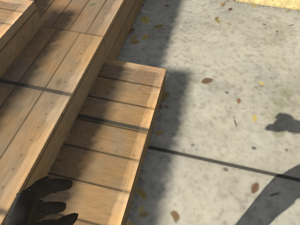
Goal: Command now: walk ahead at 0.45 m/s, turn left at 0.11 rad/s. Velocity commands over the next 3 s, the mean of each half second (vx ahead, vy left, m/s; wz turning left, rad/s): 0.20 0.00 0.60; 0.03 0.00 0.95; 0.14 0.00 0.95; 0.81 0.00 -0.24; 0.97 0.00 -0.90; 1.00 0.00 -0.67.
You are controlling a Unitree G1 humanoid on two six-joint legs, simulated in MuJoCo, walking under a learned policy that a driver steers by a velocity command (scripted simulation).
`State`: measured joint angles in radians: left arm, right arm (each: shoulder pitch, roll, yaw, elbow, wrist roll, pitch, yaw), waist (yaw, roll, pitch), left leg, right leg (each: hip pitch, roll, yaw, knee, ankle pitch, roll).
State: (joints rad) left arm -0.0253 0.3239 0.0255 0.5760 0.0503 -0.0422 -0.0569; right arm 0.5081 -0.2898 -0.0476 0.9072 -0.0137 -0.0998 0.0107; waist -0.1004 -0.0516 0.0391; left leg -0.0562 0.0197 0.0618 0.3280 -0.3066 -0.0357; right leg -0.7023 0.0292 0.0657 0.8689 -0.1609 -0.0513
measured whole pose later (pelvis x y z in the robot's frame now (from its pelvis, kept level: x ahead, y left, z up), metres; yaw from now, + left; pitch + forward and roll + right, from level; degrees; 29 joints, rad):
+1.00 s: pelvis +0.15 +0.16 +0.08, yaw +48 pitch +2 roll -2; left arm 0.12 0.22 0.02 0.54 0.05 0.03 0.01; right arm 0.16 -0.20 -0.06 0.61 -0.02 0.07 -0.06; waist -0.03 -0.04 0.07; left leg -0.66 -0.14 -0.17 1.07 -0.43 0.03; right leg -0.71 0.08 0.04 1.49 -0.26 0.01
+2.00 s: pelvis +0.26 +0.38 +0.13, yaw +69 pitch +2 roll -1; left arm 0.16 0.20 0.04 0.64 0.01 0.07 0.01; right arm 0.45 -0.24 -0.01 0.89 -0.07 -0.14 0.00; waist 0.04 0.01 -0.07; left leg 0.17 0.03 0.28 0.29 -0.48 -0.02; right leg -1.28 0.02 -0.02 2.04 -0.49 -0.13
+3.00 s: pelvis +0.88 +1.05 +0.47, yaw +22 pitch +4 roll -1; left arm -0.04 0.16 0.00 0.56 0.04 -0.03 -0.03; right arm 0.52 -0.14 -0.05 0.95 0.03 -0.14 0.03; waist -0.08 -0.03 0.06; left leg -0.12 0.09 -0.02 1.22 -0.11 0.05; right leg -0.88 0.05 -0.14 1.26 -0.45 -0.14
